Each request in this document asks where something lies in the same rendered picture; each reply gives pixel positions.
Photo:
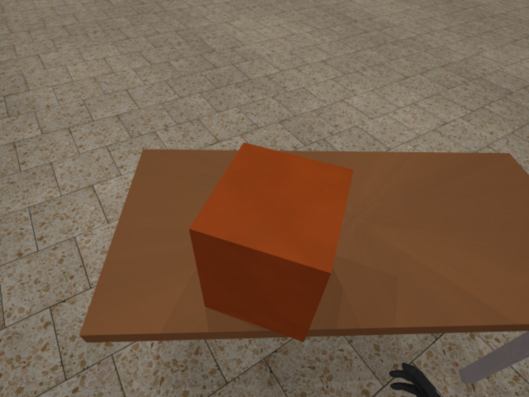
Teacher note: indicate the right robot hand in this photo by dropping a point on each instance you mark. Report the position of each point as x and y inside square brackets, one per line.
[422, 386]

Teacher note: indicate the carton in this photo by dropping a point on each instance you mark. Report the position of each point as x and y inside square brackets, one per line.
[265, 240]

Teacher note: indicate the table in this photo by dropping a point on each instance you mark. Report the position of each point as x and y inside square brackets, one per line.
[430, 242]

